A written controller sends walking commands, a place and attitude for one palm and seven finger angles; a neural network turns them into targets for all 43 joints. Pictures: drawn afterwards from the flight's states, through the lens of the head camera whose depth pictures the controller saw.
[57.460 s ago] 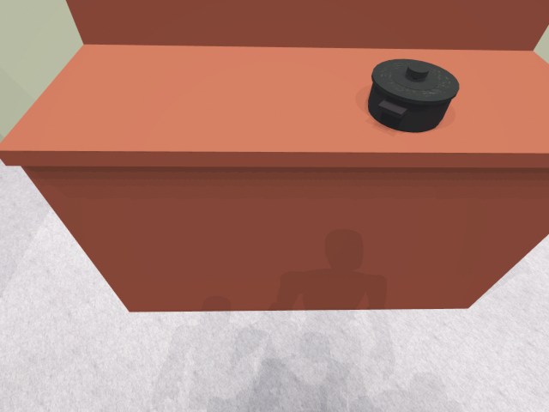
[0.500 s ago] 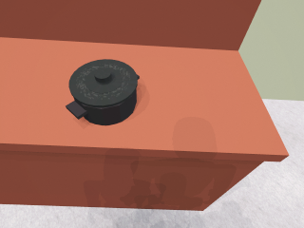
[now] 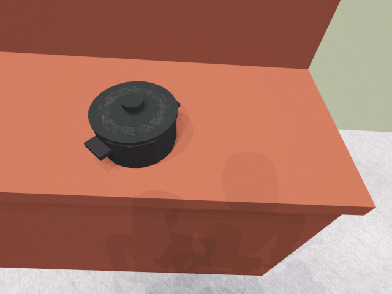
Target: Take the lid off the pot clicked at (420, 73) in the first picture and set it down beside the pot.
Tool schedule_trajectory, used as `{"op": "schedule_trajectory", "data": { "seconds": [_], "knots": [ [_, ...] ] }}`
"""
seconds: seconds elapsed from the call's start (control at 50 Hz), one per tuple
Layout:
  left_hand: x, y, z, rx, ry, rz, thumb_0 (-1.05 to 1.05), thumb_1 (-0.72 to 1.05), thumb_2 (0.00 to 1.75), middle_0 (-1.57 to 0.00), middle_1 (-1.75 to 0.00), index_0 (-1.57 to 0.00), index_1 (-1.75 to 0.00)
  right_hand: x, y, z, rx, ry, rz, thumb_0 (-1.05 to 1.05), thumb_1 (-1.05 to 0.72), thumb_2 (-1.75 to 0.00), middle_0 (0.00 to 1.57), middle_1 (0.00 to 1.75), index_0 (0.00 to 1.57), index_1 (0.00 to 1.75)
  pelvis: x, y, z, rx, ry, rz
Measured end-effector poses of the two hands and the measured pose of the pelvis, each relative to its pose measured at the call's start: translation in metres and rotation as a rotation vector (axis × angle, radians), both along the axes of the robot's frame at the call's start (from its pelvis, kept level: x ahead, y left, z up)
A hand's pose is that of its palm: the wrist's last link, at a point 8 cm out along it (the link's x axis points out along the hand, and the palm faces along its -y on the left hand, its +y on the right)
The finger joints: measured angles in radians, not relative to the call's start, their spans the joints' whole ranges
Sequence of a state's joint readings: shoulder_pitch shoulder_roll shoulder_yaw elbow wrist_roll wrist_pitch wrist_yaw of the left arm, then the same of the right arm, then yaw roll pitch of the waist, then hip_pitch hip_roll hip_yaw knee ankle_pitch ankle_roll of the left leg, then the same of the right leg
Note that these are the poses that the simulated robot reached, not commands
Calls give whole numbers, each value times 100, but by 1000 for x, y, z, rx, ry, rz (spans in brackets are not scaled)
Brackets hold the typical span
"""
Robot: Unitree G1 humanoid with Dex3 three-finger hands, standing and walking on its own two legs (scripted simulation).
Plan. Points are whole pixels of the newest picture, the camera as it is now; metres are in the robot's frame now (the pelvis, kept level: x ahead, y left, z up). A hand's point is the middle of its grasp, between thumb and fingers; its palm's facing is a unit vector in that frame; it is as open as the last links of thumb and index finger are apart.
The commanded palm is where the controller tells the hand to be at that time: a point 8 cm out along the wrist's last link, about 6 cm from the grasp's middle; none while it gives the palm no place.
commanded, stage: look again from close up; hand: left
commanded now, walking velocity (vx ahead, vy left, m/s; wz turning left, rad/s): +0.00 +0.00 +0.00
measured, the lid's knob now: (132, 102) +0.43 +0.17 +0.15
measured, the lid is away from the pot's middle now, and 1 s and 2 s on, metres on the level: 0.01 0.01 0.01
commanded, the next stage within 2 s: lift the closed hand beside the body in 0.20 s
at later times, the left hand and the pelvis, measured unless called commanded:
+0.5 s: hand (96, 290) +0.13 +0.20 -0.06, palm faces +0.19 -0.94 -0.29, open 6.6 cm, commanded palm +0.08 +0.24 -0.01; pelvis -0.02 +0.00 +0.00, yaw +2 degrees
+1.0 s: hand out of the picture +0.10 +0.21 +0.08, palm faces +0.33 -0.86 -0.38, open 3.0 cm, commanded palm +0.04 +0.25 +0.12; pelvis -0.03 -0.02 +0.00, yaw +3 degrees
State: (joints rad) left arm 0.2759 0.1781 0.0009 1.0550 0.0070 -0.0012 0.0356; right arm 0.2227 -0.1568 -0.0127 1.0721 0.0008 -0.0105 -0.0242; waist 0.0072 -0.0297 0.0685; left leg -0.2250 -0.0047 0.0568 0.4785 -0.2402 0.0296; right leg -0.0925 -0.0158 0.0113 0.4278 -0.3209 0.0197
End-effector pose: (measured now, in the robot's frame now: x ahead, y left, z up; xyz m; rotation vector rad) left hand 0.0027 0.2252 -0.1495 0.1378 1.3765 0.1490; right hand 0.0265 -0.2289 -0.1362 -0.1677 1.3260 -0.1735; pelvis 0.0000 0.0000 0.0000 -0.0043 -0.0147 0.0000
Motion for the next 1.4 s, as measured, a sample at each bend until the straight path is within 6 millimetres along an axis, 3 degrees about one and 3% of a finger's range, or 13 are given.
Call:
{"op": "schedule_trajectory", "data": {
  "seconds": [0.32,0.34,0.44,0.5,0.62,0.72,0.8,0.92,1.1,1.22,1.4],
  "knots": [
    [-13,0,-1,-5,19,2,0,91,90,-20,-30,-20,-30,-10,4,0,-3,14,-1,1,-93,-90,20,30,20,30,-4,4,0,-7,-1,2],
    [-5,1,4,-1,-26,22,0,91,90,-20,-30,-20,-30,-8,4,2,1,-16,2,1,-93,-90,20,30,20,30,-5,5,0,-8,0,5],
    [81,20,87,165,-582,22,1,92,90,-26,-37,-26,-36,35,6,17,17,-326,84,1,-92,-90,20,30,20,30,-9,6,0,5,-13,37],
    [105,19,117,192,-739,-18,1,92,90,-33,-45,-33,-44,74,7,31,43,-492,90,2,-91,-90,20,30,20,30,-15,5,0,5,-11,32],
    [93,10,155,174,-898,-65,0,91,90,-54,-68,-54,-68,140,7,85,34,-794,137,1,-91,-90,20,30,20,30,-28,-5,0,1,-23,20],
    [68,20,174,234,-957,-11,1,90,90,-75,-91,-75,-90,164,6,109,-1,-872,229,1,-91,-90,20,30,20,30,-35,-14,0,-9,-35,40],
    [55,24,193,285,-1010,12,1,90,90,-92,-109,-92,-109,162,4,107,-19,-853,270,1,-90,-90,20,30,21,31,-37,-20,0,-13,-48,52],
    [54,26,224,355,-1097,-17,1,90,90,-114,-134,-115,-133,143,4,86,2,-773,262,1,-90,-90,20,30,21,30,-36,-24,1,-13,-64,54],
    [62,29,273,471,-1202,-123,1,90,90,-127,-147,-127,-147,124,8,62,53,-707,195,2,-90,-90,20,30,21,30,-30,-24,1,-8,-68,37],
    [71,27,288,493,-1250,-155,1,89,90,-129,-149,-129,-149,132,5,63,46,-719,188,2,-90,-90,20,30,21,30,-25,-23,1,-5,-62,31],
    [84,24,308,509,-1347,-181,1,89,90,-130,-150,-130,-150,159,1,79,21,-790,201,2,-90,-90,20,30,20,30,-16,-23,1,-3,-58,29]
  ]
}}
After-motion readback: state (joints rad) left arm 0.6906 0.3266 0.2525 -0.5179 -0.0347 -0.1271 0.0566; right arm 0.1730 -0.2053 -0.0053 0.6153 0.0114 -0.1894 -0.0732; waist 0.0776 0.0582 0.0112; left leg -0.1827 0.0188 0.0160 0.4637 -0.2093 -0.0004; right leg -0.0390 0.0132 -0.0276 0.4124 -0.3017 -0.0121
